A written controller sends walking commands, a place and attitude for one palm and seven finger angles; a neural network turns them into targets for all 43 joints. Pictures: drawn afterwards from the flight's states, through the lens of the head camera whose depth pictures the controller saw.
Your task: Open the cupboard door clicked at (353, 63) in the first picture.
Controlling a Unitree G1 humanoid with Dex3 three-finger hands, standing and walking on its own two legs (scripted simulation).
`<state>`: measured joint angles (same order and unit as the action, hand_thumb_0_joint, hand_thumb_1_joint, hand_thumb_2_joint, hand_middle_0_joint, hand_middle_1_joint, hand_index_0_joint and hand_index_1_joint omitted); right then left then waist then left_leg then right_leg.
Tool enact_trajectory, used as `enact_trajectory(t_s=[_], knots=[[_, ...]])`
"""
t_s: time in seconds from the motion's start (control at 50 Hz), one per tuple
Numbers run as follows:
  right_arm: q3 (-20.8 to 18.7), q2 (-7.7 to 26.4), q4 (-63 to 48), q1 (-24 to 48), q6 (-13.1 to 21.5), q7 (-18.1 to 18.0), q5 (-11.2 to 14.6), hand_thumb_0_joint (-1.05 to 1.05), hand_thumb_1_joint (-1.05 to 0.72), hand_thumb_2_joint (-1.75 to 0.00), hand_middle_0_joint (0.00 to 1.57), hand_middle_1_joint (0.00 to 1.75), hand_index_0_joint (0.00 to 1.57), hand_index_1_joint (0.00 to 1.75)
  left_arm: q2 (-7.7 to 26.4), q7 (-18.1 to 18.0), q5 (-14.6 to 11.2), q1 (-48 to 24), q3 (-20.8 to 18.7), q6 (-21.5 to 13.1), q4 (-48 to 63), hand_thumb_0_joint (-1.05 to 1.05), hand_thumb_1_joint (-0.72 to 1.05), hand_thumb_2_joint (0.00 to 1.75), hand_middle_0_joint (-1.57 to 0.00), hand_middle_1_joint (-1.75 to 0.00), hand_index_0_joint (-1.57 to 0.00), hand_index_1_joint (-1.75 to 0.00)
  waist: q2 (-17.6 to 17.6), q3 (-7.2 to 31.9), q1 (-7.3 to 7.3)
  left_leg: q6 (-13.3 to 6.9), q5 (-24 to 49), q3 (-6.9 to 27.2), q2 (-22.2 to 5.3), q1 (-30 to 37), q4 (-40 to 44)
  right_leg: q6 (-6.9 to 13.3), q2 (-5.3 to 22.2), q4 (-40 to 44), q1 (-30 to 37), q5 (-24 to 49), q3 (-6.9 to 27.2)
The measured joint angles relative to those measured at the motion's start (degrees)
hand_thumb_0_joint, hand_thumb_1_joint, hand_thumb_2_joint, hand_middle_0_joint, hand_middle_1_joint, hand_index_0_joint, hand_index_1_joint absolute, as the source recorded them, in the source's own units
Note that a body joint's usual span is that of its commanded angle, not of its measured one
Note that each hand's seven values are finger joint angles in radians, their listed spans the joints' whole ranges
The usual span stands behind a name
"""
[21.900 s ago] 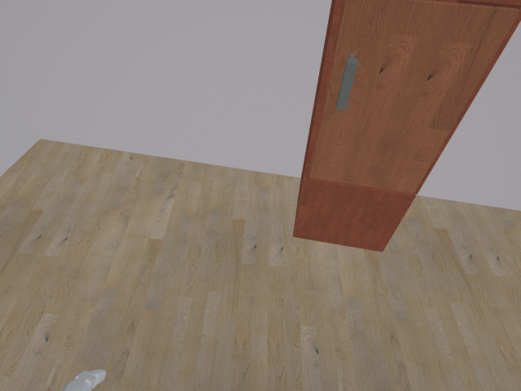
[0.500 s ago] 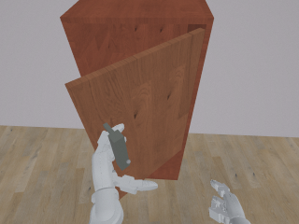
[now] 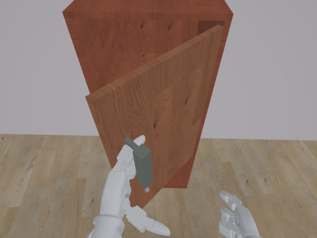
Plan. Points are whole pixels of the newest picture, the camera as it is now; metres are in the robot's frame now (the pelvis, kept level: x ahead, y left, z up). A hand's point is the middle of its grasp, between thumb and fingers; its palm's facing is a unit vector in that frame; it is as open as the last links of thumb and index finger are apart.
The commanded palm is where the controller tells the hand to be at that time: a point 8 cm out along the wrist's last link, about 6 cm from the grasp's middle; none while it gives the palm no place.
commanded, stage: slide the hand sideways off the handle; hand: left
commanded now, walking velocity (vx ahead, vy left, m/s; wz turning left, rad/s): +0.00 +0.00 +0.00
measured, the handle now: (137, 162) +0.27 +0.07 +0.09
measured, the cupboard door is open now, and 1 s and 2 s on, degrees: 48 46 46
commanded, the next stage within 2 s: draw the hand back to the body in 0.68 s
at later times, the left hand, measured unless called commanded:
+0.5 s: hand (119, 215) +0.16 +0.09 +0.09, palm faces +0.03 -1.00 -0.05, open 16.0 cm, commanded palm +0.11 +0.15 +0.10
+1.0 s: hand (88, 223) +0.14 +0.14 +0.11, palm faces +0.04 -1.00 -0.05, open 16.3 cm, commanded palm +0.10 +0.19 +0.12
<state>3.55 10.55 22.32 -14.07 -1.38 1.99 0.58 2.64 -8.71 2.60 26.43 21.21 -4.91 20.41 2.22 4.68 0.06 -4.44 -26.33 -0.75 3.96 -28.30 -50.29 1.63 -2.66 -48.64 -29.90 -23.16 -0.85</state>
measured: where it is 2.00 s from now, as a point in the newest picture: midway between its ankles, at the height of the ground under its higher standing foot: outside the picture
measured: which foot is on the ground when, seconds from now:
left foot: down 0.00-1.00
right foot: down 0.00-1.00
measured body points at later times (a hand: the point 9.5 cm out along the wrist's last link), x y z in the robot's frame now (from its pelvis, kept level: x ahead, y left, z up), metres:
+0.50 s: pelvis +0.01 -0.03 -0.01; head +0.03 -0.04 +0.44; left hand +0.15 +0.14 +0.10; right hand +0.21 -0.24 -0.07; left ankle -0.01 +0.07 -0.70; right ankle +0.02 -0.11 -0.70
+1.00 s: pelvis +0.00 -0.01 -0.01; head -0.01 -0.02 +0.44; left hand +0.13 +0.19 +0.11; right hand +0.21 -0.23 -0.05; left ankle -0.01 +0.07 -0.70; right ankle +0.02 -0.11 -0.70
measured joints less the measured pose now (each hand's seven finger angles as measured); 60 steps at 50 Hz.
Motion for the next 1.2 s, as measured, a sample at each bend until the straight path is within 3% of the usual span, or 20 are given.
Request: enact_trajectory(t_s=[0.12,0.36,0.66,0.8,0.9,1.0,1.2], knots=[[-0.3,0.3,-1.3,-0.4,-0.4,0.0,0.1,0.02,-0.90,-0.90,0.20,0.29,0.21,0.30,2.0,1.7,-1.4,7.2,-2.4,-0.7,4.7,-0.01,-0.50,0.30,-0.22,-0.33,-0.24,-0.34,0.1,0.7,-0.20,0.4,-0.8,0.1,-0.5,0.1,-0.3,0.4,-0.5,-0.2,0.0,-0.7,-0.1],[-1.7,1.9,-3.1,-1.3,2.5,-0.9,0.2,0.02,-0.90,-0.90,0.20,0.29,0.21,0.30,4.6,6.7,-5.5,18.0,-9.8,-6.2,10.5,-0.01,-0.48,0.31,-0.21,-0.32,-0.22,-0.33,0.6,1.9,-0.73,1.7,-2.6,1.6,-1.1,-4.2,-4.0,1.7,-1.1,-3.5,-3.9,-2.5,-1.8],[-2.9,2.4,-0.5,-1.4,4.8,-4.3,1.8,0.02,-0.90,-0.90,0.20,0.29,0.20,0.30,7.8,16.0,-14.1,20.5,-21.8,-9.5,7.7,-0.01,-0.49,0.30,-0.16,-0.30,-0.17,-0.31,0.8,3.0,-1.43,3.0,-3.1,3.2,-1.7,-7.4,-6.7,2.7,-1.7,-5.3,-6.5,-3.0,-3.6],[-3.1,3.0,0.1,-1.1,7.0,-4.9,2.3,0.02,-0.90,-0.90,0.20,0.29,0.20,0.30,7.4,19.1,-16.3,19.7,-21.6,-10.8,7.2,-0.01,-0.50,0.30,-0.15,-0.30,-0.15,-0.30,1.2,3.1,-1.36,2.5,-2.8,3.5,-1.5,-7.6,-7.1,2.2,-1.5,-4.9,-6.2,-2.5,-4.0],[-3.0,2.5,-0.4,-1.2,7.2,-5.0,2.7,0.02,-0.90,-0.90,0.20,0.29,0.20,0.30,8.5,18.3,-15.2,19.3,-21.1,-8.8,8.8,-0.01,-0.50,0.30,-0.15,-0.30,-0.15,-0.30,0.9,3.4,-1.61,1.9,-2.7,2.9,-1.4,-6.9,-6.8,1.8,-1.4,-4.6,-5.6,-2.1,-3.4],[-2.4,1.8,-0.3,-1.2,7.2,-5.0,3.0,0.02,-0.90,-0.90,0.20,0.29,0.21,0.30,9.5,16.7,-15.5,19.7,-23.0,-6.5,11.1,-0.01,-0.50,0.30,-0.15,-0.30,-0.15,-0.30,1.2,3.6,-1.67,1.3,-2.5,2.6,-1.4,-5.2,-6.1,1.2,-1.3,-3.5,-3.7,-1.7,-3.0],[-0.7,1.9,1.3,-1.4,9.1,-4.9,3.1,0.02,-0.90,-0.90,0.20,0.29,0.21,0.30,10.5,17.2,-15.5,16.7,-24.2,-1.5,13.5,-0.01,-0.50,0.30,-0.15,-0.30,-0.15,-0.30,1.8,2.9,-2.03,0.2,-1.5,2.7,-0.8,-1.8,-3.7,0.0,-0.7,-0.2,0.3,-0.4,-2.9]])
